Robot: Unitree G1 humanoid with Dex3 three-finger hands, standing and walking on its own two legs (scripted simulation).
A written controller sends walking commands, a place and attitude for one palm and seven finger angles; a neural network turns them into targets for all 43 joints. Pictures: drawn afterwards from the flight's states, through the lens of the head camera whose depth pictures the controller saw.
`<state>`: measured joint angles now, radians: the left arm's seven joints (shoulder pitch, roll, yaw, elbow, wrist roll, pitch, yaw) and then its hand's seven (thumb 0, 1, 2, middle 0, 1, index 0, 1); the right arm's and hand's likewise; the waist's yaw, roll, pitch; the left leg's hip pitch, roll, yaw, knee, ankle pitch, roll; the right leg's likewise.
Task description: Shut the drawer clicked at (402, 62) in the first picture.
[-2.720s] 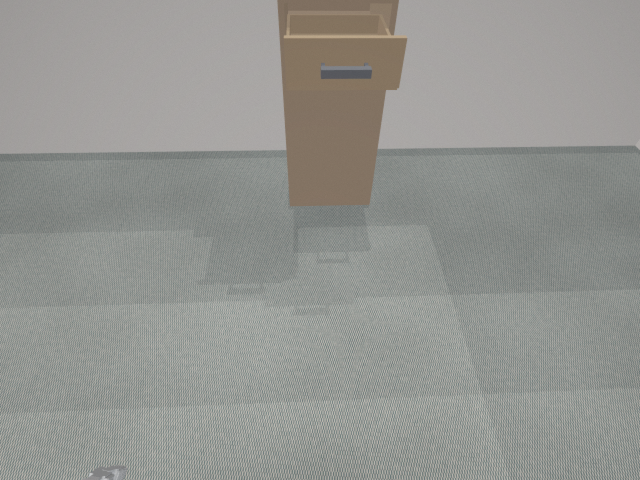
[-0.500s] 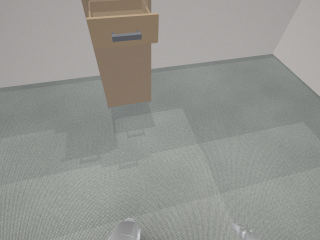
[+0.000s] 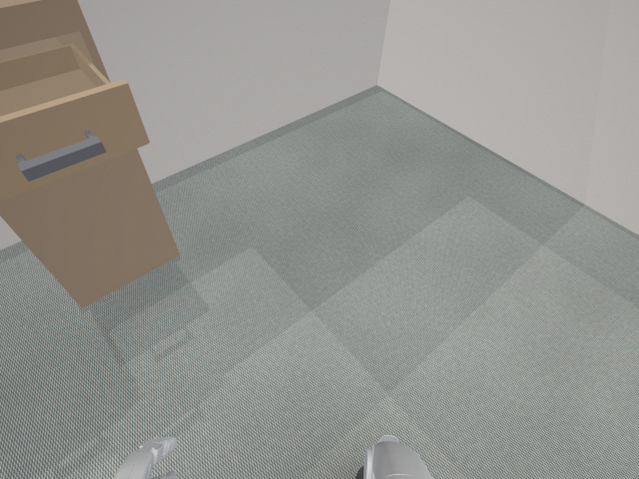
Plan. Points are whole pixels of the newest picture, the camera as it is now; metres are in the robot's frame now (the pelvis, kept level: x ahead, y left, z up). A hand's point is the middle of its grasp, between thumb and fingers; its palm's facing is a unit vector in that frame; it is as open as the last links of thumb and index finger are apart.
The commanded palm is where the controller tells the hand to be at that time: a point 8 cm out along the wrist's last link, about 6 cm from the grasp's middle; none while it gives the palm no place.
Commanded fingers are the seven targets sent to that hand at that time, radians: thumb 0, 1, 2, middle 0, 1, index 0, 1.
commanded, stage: walk to a spot facing it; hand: left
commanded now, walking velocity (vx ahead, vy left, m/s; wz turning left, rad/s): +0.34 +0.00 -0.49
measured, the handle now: (60, 152) +0.66 +0.48 +0.01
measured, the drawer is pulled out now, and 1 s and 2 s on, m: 0.27 0.27 0.27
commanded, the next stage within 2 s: turn to face it in 0.54 s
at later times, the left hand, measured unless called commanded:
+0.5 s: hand (221, 413) +0.25 +0.15 -0.17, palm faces -0.08 -0.97 -0.22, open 7.2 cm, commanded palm none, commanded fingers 0.00 0.90 0.90 -0.20 -0.30 -0.20 -0.30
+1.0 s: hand (248, 316) +0.42 +0.13 -0.17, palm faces -0.07 -0.97 -0.22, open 7.3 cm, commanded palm none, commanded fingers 0.00 0.90 0.90 -0.20 -0.30 -0.20 -0.30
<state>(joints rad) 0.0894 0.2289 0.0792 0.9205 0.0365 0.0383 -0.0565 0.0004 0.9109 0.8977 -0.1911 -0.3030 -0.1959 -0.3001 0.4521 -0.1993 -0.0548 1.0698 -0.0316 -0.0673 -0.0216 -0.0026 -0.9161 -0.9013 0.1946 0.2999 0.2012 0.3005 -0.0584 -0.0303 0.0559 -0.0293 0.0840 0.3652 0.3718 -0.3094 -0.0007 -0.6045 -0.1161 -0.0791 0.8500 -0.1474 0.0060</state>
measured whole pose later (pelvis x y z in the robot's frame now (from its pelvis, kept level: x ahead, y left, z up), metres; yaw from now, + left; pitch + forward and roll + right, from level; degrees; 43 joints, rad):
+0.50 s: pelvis +0.19 -0.04 +0.00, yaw -9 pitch -1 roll -2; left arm 0.29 0.21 0.06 1.03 0.02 -0.05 0.00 -0.02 0.93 0.90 -0.20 -0.30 -0.20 -0.30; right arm 0.18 -0.18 -0.06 0.97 -0.03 -0.02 0.01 0.00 -0.92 -0.90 0.19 0.30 0.20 0.30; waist 0.01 0.02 0.00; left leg -0.50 0.14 0.09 0.78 -0.24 -0.04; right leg -0.15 0.05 -0.08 0.41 -0.25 -0.06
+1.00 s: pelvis +0.31 -0.05 -0.01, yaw -5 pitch +0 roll +0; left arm 0.16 0.19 0.06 1.00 0.01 0.01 0.02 0.01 0.93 0.90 -0.20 -0.30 -0.20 -0.30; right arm 0.36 -0.13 -0.05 1.10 -0.02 0.02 -0.02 0.00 -0.92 -0.90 0.20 0.30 0.20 0.30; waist -0.04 0.00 0.04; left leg -0.24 0.02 0.07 0.51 -0.28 0.01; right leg -0.32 -0.05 -0.09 0.63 -0.30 0.05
